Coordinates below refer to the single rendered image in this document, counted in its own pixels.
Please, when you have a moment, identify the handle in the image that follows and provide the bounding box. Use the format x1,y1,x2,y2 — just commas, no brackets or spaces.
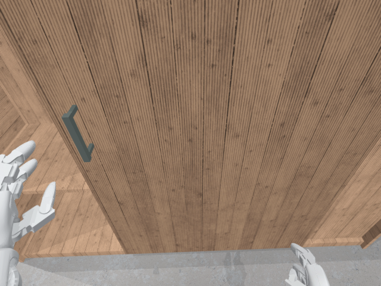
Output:
62,105,94,162

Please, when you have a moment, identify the robot left forearm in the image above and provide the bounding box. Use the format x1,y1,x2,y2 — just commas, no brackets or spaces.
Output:
0,248,22,286

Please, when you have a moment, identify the left robot hand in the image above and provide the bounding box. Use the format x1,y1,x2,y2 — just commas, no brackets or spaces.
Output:
0,141,56,249

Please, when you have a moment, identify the right robot hand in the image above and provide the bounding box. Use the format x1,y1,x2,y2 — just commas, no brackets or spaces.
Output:
285,243,330,286

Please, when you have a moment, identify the wardrobe door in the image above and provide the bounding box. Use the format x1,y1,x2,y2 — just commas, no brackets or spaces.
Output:
0,0,381,254
308,137,381,239

